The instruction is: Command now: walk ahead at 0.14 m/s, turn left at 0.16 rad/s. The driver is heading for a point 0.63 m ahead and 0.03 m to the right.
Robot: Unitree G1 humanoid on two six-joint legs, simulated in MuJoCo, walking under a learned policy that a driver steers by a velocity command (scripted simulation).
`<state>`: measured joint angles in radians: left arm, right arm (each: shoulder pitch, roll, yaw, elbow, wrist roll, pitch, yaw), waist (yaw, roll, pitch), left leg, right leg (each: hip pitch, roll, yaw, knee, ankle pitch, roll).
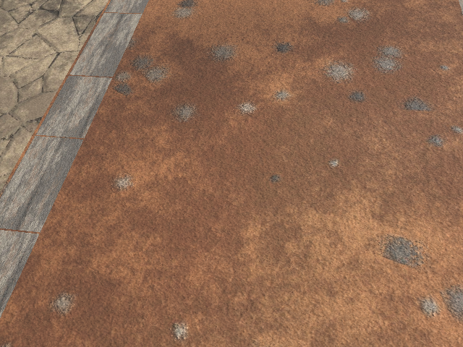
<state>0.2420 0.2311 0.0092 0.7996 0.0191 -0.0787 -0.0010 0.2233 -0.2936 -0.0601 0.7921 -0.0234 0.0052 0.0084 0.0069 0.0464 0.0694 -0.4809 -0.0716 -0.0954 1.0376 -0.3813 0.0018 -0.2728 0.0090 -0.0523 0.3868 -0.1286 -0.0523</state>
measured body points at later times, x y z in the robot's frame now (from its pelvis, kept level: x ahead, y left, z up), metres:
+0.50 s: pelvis +0.04 +0.02 +0.00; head +0.05 +0.03 +0.45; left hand +0.07 +0.27 -0.15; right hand +0.12 -0.22 -0.14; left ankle +0.05 +0.12 -0.74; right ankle +0.05 -0.09 -0.74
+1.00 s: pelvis +0.05 +0.02 +0.00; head +0.05 +0.02 +0.45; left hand +0.04 +0.25 -0.16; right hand +0.05 -0.21 -0.16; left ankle +0.05 +0.12 -0.74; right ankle +0.05 -0.09 -0.74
